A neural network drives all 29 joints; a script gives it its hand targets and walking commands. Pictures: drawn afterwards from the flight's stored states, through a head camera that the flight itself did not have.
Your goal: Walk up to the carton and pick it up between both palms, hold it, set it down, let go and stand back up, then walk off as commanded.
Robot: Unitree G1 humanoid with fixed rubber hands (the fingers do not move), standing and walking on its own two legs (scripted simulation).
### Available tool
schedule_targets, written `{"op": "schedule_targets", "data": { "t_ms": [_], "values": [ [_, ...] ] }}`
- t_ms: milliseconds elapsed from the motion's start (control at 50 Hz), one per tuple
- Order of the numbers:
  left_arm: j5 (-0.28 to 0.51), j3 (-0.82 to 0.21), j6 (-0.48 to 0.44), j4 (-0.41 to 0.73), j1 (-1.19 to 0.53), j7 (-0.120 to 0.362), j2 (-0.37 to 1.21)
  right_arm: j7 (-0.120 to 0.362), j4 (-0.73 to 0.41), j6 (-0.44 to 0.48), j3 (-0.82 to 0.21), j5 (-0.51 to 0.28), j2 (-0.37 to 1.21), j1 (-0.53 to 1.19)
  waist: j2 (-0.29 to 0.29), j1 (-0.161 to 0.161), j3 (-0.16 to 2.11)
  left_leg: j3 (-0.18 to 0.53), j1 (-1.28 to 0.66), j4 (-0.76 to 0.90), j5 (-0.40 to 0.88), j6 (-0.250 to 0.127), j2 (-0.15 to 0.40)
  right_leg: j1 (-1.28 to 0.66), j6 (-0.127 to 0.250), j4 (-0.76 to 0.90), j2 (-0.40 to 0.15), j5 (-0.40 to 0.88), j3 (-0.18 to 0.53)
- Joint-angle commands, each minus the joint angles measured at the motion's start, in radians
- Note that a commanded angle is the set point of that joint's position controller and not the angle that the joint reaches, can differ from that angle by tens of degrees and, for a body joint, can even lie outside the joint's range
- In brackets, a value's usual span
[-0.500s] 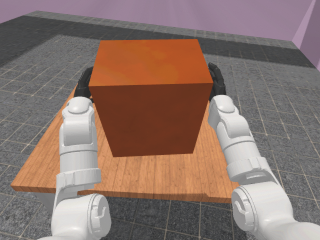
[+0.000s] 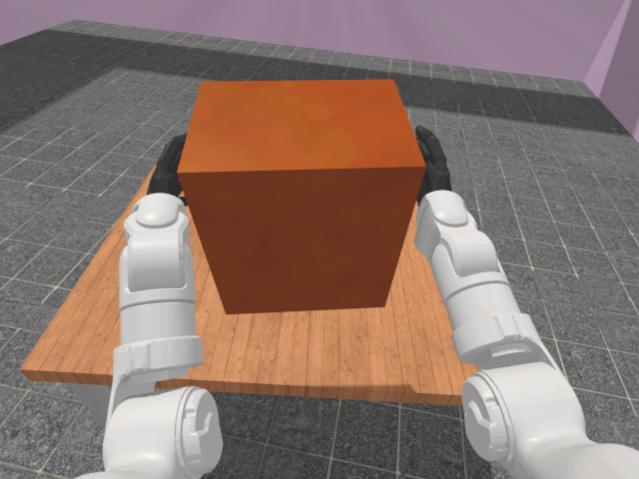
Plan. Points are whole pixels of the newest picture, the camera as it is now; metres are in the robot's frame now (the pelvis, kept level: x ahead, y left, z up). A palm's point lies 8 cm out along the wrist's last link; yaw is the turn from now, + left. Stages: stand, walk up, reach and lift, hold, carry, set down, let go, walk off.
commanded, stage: hold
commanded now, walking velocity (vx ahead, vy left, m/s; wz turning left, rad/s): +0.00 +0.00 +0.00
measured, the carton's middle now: (302, 206) +0.40 +0.01 +0.17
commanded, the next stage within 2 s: set down in 0.12 s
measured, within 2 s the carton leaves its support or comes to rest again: neither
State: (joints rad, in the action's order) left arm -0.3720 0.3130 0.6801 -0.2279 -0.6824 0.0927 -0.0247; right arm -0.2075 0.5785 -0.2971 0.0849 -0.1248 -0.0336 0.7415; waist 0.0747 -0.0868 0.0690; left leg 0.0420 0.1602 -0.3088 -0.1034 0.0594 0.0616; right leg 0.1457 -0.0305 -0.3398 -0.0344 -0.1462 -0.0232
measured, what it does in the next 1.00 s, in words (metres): stands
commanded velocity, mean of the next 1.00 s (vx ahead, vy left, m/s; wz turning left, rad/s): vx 0.00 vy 0.00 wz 0.00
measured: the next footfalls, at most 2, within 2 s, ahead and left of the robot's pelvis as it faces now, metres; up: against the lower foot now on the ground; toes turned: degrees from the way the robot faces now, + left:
none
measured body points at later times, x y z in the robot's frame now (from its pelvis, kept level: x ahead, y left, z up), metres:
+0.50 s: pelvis +0.01 +0.00 +0.00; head -0.02 +0.04 +0.45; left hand +0.41 +0.17 +0.19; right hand +0.40 -0.15 +0.21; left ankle +0.04 +0.16 -0.75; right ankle +0.03 -0.14 -0.75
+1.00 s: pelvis +0.02 +0.00 +0.00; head +0.01 +0.05 +0.45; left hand +0.42 +0.16 +0.15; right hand +0.39 -0.16 +0.16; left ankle +0.04 +0.16 -0.75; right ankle +0.03 -0.13 -0.75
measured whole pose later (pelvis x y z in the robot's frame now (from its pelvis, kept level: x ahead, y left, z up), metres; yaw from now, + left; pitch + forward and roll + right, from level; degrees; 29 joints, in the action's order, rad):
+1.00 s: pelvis +0.02 +0.00 +0.00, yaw +0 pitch -3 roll +0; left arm -0.34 0.30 0.38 -0.33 -0.59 0.10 -0.01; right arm -0.20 0.58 0.06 0.15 -0.01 0.05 0.55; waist 0.11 -0.09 0.00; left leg 0.04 0.13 -0.32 -0.14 0.06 0.06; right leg 0.10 -0.03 -0.32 -0.04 -0.17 -0.02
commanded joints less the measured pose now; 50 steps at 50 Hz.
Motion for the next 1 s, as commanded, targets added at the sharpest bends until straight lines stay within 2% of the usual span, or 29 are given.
{"op": "schedule_targets", "data": {
  "t_ms": [0,20,40,100,120,140,180,200,240,280,340,360,380,440,460,480,500,540,560,580,640,660,720,740,800,820,860,880,980],
  "values": [
    [0.158,-0.343,-0.076,0.201,-0.554,0.149,0.497,0.134,-0.298,0.075,-0.382,-0.128,0.499,0.657,-0.093,0.012,0.36,-0.085,-0.28,-0.001,0.201,-0.036,-0.129,-0.276,-0.008,0.094,0.091,0.191,-0.064],
    [0.164,-0.367,-0.08,0.216,-0.578,0.148,0.506,0.133,-0.244,0.069,-0.361,-0.105,0.492,0.613,-0.094,-0.017,0.33,-0.074,-0.28,0.011,0.165,-0.034,-0.124,-0.266,-0.005,0.098,0.091,0.149,-0.067],
    [0.177,-0.387,-0.087,0.275,-0.56,0.141,0.528,0.134,-0.29,0.076,-0.391,-0.125,0.518,0.599,-0.104,0.008,0.389,-0.073,-0.299,-0.001,0.214,-0.033,-0.118,-0.292,-0.003,0.084,0.096,0.186,-0.075],
    [0.172,-0.386,-0.075,0.21,-0.546,0.135,0.516,0.136,-0.261,0.067,-0.359,-0.135,0.471,0.628,-0.117,-0.004,0.347,-0.081,-0.279,0.002,0.194,-0.027,-0.125,-0.256,0.004,0.1,0.1,0.154,-0.06],
    [0.209,-0.499,-0.104,0.246,-0.58,0.129,0.562,0.133,-0.385,0.097,-0.361,-0.136,0.514,0.624,-0.123,-0.033,0.448,-0.069,-0.321,-0.011,0.259,-0.01,-0.118,-0.325,-0.013,0.09,0.105,0.228,-0.091],
    [0.196,-0.449,-0.11,0.213,-0.561,0.126,0.527,0.131,-0.295,0.077,-0.342,-0.121,0.514,0.584,-0.094,-0.023,0.382,-0.065,-0.311,-0.001,0.231,-0.023,-0.123,-0.308,-0.024,0.099,0.109,0.224,-0.075],
    [0.171,-0.41,-0.131,0.171,-0.617,0.136,0.539,0.136,-0.297,0.12,-0.304,-0.075,0.51,0.642,-0.119,-0.024,0.38,-0.085,-0.285,0.014,0.172,-0.024,-0.124,-0.296,-0.032,0.1,0.095,0.196,-0.086],
    [0.157,-0.37,-0.136,0.075,-0.608,0.143,0.512,0.139,-0.23,0.115,-0.251,-0.034,0.52,0.634,-0.079,-0.043,0.295,-0.081,-0.246,0.039,0.035,-0.044,-0.132,-0.255,-0.033,0.122,0.089,0.091,-0.085],
    [0.135,-0.322,-0.159,0.016,-0.616,0.147,0.523,0.148,-0.224,0.149,-0.214,0.043,0.537,0.691,-0.038,-0.011,0.289,-0.098,-0.214,0.058,-0.059,-0.063,-0.121,-0.23,-0.044,0.121,0.073,0.021,-0.085],
    [0.101,-0.285,-0.18,-0.022,-0.65,0.157,0.499,0.164,-0.157,0.186,-0.156,0.098,0.513,0.678,-0.072,0.003,0.258,-0.114,-0.199,0.085,-0.13,-0.066,-0.117,-0.238,-0.033,0.116,0.066,-0.087,-0.093],
    [0.059,-0.223,-0.224,-0.107,-0.567,0.174,0.479,0.177,-0.148,0.266,-0.085,0.177,0.488,0.647,-0.025,0.028,0.237,-0.143,-0.202,0.09,-0.135,-0.061,-0.124,-0.245,-0.039,0.128,0.057,-0.084,-0.1],
    [0.076,-0.251,-0.246,-0.067,-0.618,0.17,0.48,0.177,-0.135,0.277,-0.091,0.174,0.501,0.621,-0.047,0.009,0.233,-0.151,-0.187,0.1,-0.13,-0.061,-0.127,-0.243,-0.043,0.127,0.062,-0.092,-0.103],
    [0.07,-0.255,-0.254,-0.086,-0.585,0.165,0.48,0.181,-0.119,0.295,-0.085,0.18,0.492,0.595,-0.067,0.024,0.188,-0.154,-0.212,0.101,-0.134,-0.058,-0.12,-0.211,-0.036,0.129,0.06,-0.097,-0.11],
    [0.034,-0.235,-0.292,-0.109,-0.545,0.17,0.463,0.168,-0.053,0.332,-0.078,0.21,0.505,0.522,-0.043,0.009,0.189,-0.16,-0.229,0.092,-0.083,-0.048,-0.124,-0.249,-0.048,0.123,0.058,-0.01,-0.111],
    [0.063,-0.279,-0.303,-0.103,-0.512,0.164,0.497,0.157,-0.126,0.356,-0.109,0.199,0.506,0.558,-0.05,0.004,0.244,-0.16,-0.251,0.088,-0.064,-0.043,-0.123,-0.278,-0.047,0.115,0.057,0.026,-0.119],
    [0.074,-0.304,-0.311,-0.08,-0.526,0.16,0.485,0.151,-0.083,0.358,-0.1,0.202,0.489,0.508,-0.071,-0.013,0.23,-0.159,-0.244,0.081,-0.035,-0.033,-0.127,-0.276,-0.047,0.109,0.06,0.061,-0.123],
    [0.072,-0.308,-0.32,-0.06,-0.501,0.157,0.501,0.146,-0.084,0.367,-0.128,0.182,0.513,0.49,-0.091,0.006,0.231,-0.163,-0.267,0.074,0.029,-0.028,-0.121,-0.298,-0.043,0.107,0.065,0.101,-0.117],
    [0.069,-0.338,-0.318,-0.069,-0.445,0.16,0.496,0.133,-0.122,0.382,-0.158,0.16,0.465,0.474,-0.098,-0.008,0.259,-0.169,-0.316,0.045,0.091,-0.012,-0.126,-0.31,-0.037,0.092,0.063,0.176,-0.107],
    [0.09,-0.38,-0.324,-0.038,-0.446,0.151,0.509,0.123,-0.14,0.398,-0.171,0.163,0.487,0.46,-0.13,-0.005,0.306,-0.163,-0.298,0.032,0.126,-0.003,-0.133,-0.348,-0.04,0.075,0.058,0.269,-0.101],
    [0.082,-0.368,-0.334,0.015,-0.402,0.153,0.501,0.119,-0.199,0.407,-0.238,0.134,0.512,0.437,-0.085,0.009,0.346,-0.165,-0.304,0.017,0.207,-0.006,-0.137,-0.413,-0.046,0.055,0.062,0.399,-0.098],
    [0.134,-0.43,-0.365,0.048,-0.378,0.144,0.52,0.096,-0.264,0.442,-0.314,0.096,0.509,0.422,-0.106,-0.017,0.442,-0.142,-0.302,-0.025,0.31,0.012,-0.129,-0.466,-0.045,0.013,0.044,0.623,-0.084],
    [0.133,-0.431,-0.364,0.062,-0.365,0.134,0.528,0.097,-0.313,0.442,-0.356,0.07,0.522,0.456,-0.093,0.018,0.442,-0.141,-0.289,-0.027,0.344,0.009,-0.135,-0.482,-0.051,0.024,0.054,0.656,-0.082],
    [0.134,-0.449,-0.377,0.11,-0.398,0.131,0.53,0.107,-0.269,0.446,-0.366,0.06,0.531,0.4,-0.129,0.001,0.386,-0.135,-0.334,-0.031,0.333,0.016,-0.117,-0.421,-0.037,0.027,0.058,0.564,-0.084],
    [0.144,-0.468,-0.374,0.112,-0.367,0.125,0.539,0.109,-0.343,0.463,-0.379,0.046,0.517,0.447,-0.122,0.018,0.403,-0.13,-0.346,-0.048,0.412,0.021,-0.122,-0.414,-0.04,0.032,0.064,0.6,-0.1],
    [0.168,-0.521,-0.374,0.12,-0.362,0.107,0.547,0.104,-0.348,0.474,-0.375,0.031,0.473,0.435,-0.175,-0.022,0.438,-0.113,-0.357,-0.071,0.473,0.042,-0.112,-0.384,-0.022,0.04,0.072,0.613,-0.106],
    [0.159,-0.474,-0.378,0.074,-0.373,0.118,0.532,0.103,-0.266,0.452,-0.348,0.069,0.477,0.371,-0.126,-0.045,0.373,-0.109,-0.344,-0.053,0.389,0.035,-0.112,-0.388,-0.026,0.057,0.071,0.572,-0.098],
    [0.128,-0.423,-0.367,0.005,-0.347,0.135,0.51,0.107,-0.227,0.435,-0.295,0.096,0.475,0.363,-0.129,-0.037,0.273,-0.131,-0.307,-0.014,0.24,0.018,-0.118,-0.335,-0.029,0.073,0.061,0.45,-0.101],
    [0.132,-0.427,-0.364,0.0,-0.323,0.14,0.512,0.107,-0.234,0.431,-0.301,0.107,0.484,0.344,-0.082,-0.036,0.259,-0.131,-0.301,-0.004,0.215,0.011,-0.116,-0.365,-0.035,0.071,0.061,0.438,-0.103],
    [0.092,-0.327,-0.365,-0.148,-0.379,0.154,0.486,0.123,-0.186,0.42,-0.221,0.157,0.479,0.43,-0.095,-0.013,0.172,-0.147,-0.238,0.046,-0.003,-0.022,-0.118,-0.265,-0.037,0.096,0.047,0.208,-0.098]
  ]
}}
